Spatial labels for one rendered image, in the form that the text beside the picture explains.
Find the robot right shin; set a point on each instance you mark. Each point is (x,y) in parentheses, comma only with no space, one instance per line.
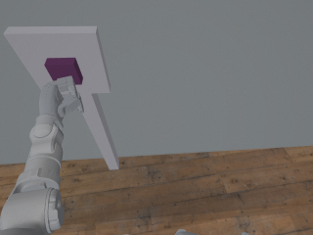
(180,230)

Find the left robot upper arm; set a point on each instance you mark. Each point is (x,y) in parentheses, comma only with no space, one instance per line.
(36,212)

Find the button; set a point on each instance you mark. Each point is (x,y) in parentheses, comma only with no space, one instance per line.
(63,67)

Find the left robot hand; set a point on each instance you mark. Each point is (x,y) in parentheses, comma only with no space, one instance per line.
(51,101)

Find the panel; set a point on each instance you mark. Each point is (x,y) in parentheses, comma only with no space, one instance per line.
(35,44)

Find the robot left forearm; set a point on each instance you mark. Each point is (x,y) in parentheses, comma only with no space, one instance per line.
(42,168)

